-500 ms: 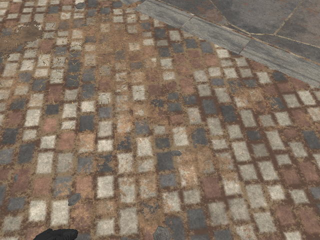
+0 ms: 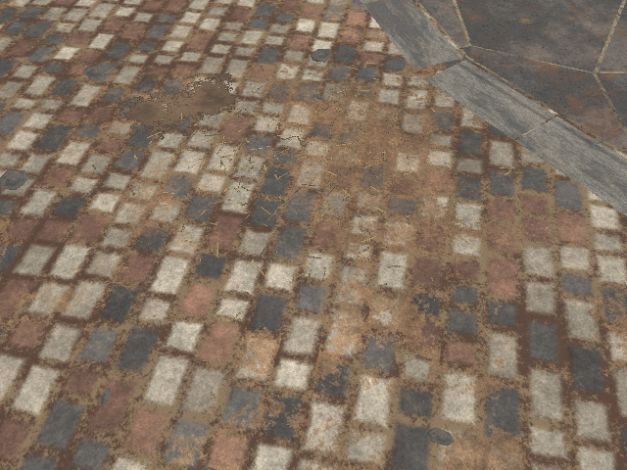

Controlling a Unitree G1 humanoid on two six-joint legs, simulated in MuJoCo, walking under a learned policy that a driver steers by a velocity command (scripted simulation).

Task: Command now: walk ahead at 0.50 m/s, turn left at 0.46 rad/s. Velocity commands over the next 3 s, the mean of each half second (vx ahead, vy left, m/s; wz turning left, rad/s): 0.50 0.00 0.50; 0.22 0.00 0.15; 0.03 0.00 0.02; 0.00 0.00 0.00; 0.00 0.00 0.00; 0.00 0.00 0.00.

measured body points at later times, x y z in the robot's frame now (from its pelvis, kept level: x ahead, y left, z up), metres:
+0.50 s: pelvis +0.28 +0.06 +0.00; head +0.31 +0.08 +0.45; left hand +0.41 +0.36 -0.09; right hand +0.43 -0.20 -0.10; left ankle +0.22 +0.13 -0.74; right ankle +0.49 -0.08 -0.69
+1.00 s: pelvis +0.46 +0.06 -0.01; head +0.47 +0.07 +0.44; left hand +0.50 +0.33 -0.13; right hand +0.66 -0.15 -0.12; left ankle +0.44 +0.21 -0.74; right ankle +0.54 -0.02 -0.74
